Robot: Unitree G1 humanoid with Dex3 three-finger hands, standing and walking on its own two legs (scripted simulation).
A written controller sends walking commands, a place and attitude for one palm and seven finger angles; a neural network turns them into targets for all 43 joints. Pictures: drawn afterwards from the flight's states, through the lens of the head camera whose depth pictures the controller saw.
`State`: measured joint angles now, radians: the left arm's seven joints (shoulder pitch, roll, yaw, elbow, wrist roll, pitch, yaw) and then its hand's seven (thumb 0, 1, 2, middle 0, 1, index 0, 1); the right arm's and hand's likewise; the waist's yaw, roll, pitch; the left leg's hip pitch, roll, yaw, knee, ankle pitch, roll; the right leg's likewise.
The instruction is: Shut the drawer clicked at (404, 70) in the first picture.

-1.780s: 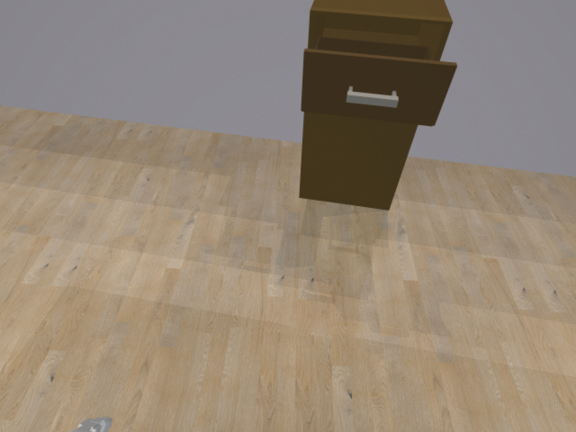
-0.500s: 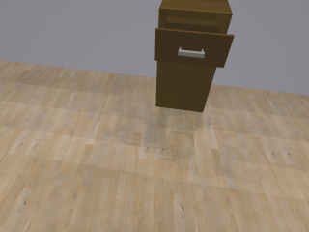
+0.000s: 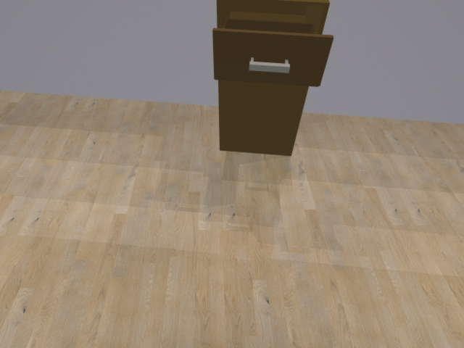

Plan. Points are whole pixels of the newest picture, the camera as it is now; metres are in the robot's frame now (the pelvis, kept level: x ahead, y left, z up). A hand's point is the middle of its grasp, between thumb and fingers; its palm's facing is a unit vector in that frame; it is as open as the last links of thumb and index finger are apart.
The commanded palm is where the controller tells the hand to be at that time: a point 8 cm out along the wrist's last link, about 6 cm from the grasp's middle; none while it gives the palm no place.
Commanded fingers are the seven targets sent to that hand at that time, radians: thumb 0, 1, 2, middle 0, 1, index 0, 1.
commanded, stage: walk to a spot facing it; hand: left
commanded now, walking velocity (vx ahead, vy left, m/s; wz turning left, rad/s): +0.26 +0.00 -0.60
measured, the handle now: (269, 64) +1.00 -0.05 -0.01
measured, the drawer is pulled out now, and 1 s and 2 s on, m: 0.30 0.30 0.30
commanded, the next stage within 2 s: turn to face it in 1.94 s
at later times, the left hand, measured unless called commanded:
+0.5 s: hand out of the picture +0.05 +0.17 -0.15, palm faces -0.13 -0.97 -0.20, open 7.4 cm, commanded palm none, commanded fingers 0.00 0.90 0.90 -0.20 -0.30 -0.20 -0.30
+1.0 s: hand (212, 210) +0.47 +0.09 -0.15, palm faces -0.57 -0.80 -0.20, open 7.4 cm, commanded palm none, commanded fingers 0.00 0.90 0.90 -0.20 -0.30 -0.20 -0.30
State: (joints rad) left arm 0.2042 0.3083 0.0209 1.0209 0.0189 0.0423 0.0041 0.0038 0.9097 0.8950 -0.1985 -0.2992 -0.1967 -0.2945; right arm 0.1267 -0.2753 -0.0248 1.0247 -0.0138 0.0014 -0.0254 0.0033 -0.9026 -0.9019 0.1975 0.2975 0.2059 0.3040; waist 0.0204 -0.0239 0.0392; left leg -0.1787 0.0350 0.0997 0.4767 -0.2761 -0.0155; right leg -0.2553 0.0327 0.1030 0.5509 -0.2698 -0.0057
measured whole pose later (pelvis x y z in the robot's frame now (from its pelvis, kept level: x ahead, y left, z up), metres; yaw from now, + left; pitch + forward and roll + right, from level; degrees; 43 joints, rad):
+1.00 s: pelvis +0.25 -0.01 +0.01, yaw -35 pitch +0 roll -1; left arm 0.12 0.26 0.09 0.90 0.04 0.03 -0.05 0.00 0.92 0.90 -0.19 -0.30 -0.19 -0.29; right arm 0.43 -0.18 -0.04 1.04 -0.02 -0.08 -0.03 0.00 -0.92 -0.90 0.20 0.30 0.20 0.30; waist -0.02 -0.04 0.05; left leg -0.01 0.07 0.29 0.36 -0.33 0.01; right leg -0.66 -0.09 -0.06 0.96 -0.13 0.01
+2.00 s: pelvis +0.45 -0.19 +0.00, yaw -71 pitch +0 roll -1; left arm 0.18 0.22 0.10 0.91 0.03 0.06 -0.03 0.01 0.91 0.90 -0.19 -0.30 -0.19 -0.29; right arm 0.25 -0.20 -0.06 0.94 -0.03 0.00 -0.02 0.00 -0.90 -0.90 0.20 0.30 0.21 0.30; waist -0.01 0.00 0.09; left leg -0.16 0.17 0.33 0.55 -0.35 -0.03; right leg -0.44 -0.07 -0.09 0.81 -0.36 0.05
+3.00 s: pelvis +0.40 -0.26 +0.00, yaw -47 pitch +0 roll +1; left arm 0.20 0.19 0.05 0.87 0.02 0.02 0.02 0.00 0.91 0.89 -0.20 -0.30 -0.20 -0.29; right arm 0.19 -0.29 -0.12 0.93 -0.03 0.08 0.01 0.01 -0.91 -0.90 0.19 0.30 0.20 0.30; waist -0.01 0.05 0.04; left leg -0.52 -0.03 -0.04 1.06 -0.42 -0.03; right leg -0.24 -0.06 -0.10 0.56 -0.32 -0.01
